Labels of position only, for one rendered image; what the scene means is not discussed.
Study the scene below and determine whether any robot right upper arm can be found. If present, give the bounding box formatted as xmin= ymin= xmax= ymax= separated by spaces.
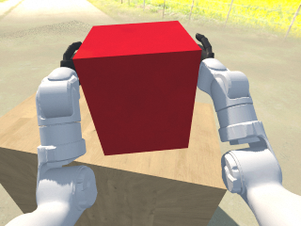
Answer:
xmin=221 ymin=145 xmax=301 ymax=226

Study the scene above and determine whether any right robot forearm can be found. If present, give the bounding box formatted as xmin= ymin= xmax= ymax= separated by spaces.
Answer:
xmin=197 ymin=58 xmax=282 ymax=183

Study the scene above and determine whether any left robot forearm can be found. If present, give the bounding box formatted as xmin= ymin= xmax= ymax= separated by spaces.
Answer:
xmin=35 ymin=67 xmax=87 ymax=205

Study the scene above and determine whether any carton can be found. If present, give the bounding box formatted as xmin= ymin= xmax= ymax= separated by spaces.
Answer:
xmin=72 ymin=21 xmax=202 ymax=156

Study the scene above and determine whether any robot right hand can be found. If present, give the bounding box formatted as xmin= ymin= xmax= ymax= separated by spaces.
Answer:
xmin=195 ymin=33 xmax=214 ymax=64

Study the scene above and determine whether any robot left hand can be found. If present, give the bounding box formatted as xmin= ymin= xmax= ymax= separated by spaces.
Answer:
xmin=60 ymin=41 xmax=82 ymax=85

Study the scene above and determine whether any pedestal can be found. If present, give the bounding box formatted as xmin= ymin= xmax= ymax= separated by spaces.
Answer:
xmin=0 ymin=86 xmax=227 ymax=226

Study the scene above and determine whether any robot left upper arm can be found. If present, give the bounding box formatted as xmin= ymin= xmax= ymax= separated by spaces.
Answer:
xmin=5 ymin=165 xmax=98 ymax=226

